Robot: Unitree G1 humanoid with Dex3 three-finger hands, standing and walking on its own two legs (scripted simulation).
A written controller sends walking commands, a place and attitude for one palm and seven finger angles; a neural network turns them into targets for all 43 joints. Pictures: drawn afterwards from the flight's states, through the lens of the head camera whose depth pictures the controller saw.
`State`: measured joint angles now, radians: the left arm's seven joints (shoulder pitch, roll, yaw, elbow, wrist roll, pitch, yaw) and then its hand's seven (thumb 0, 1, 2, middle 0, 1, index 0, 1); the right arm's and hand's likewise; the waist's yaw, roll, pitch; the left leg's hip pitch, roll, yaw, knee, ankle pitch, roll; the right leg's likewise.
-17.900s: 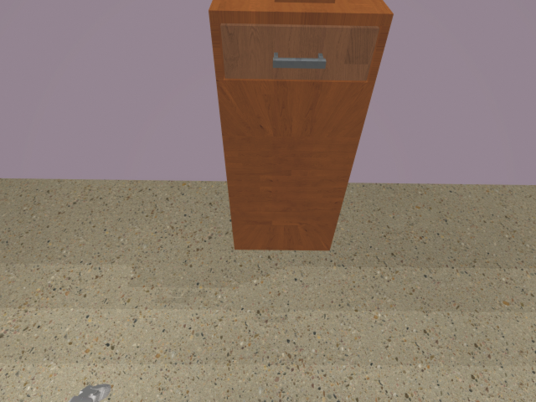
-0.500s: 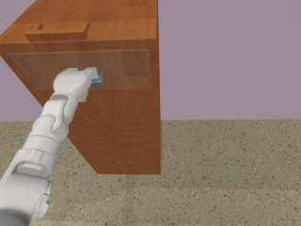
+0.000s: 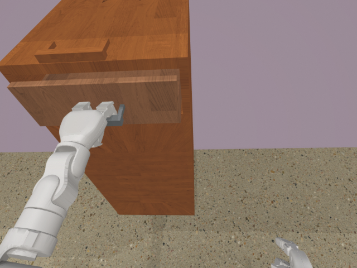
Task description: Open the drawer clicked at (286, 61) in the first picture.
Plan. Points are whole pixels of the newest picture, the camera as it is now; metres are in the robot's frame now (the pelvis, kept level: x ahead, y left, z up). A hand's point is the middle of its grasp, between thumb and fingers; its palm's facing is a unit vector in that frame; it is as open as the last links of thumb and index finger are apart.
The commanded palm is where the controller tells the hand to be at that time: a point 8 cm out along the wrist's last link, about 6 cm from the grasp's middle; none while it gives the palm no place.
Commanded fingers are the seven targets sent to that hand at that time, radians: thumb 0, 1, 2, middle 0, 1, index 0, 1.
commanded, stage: pull the drawer open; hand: left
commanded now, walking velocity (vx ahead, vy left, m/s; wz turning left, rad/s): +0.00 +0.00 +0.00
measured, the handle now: (96, 115) +0.42 +0.23 +0.12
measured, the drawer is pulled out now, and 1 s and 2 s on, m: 0.04 0.14 0.29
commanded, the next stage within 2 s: none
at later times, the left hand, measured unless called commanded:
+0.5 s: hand (94, 143) +0.36 +0.22 +0.10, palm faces +0.00 -0.07 -1.00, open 5.5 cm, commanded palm +0.30 +0.23 +0.16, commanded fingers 0.00 0.90 0.90 -0.40 -1.35 -0.40 -1.35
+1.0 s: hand (78, 180) +0.26 +0.22 +0.10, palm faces +0.06 -0.08 -0.99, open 5.4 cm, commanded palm +0.24 +0.23 +0.16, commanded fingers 0.00 0.90 0.90 -0.40 -1.35 -0.40 -1.35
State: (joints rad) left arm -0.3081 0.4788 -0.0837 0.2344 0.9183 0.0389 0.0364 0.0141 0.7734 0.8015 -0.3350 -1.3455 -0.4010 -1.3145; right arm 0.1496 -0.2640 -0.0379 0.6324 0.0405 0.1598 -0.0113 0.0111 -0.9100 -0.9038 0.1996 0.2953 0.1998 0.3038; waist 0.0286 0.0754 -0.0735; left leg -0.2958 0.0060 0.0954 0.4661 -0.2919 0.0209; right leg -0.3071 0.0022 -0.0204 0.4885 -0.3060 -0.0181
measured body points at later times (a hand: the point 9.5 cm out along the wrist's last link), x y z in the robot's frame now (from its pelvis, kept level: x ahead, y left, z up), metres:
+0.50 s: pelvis -0.01 +0.00 +0.00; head +0.02 -0.04 +0.45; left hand +0.35 +0.22 +0.15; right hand +0.14 -0.25 -0.13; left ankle -0.04 +0.10 -0.74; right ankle -0.04 -0.11 -0.74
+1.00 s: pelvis -0.01 -0.01 +0.00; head +0.00 -0.05 +0.45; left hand +0.26 +0.22 +0.15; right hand +0.23 -0.20 -0.10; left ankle -0.04 +0.10 -0.74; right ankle -0.04 -0.11 -0.74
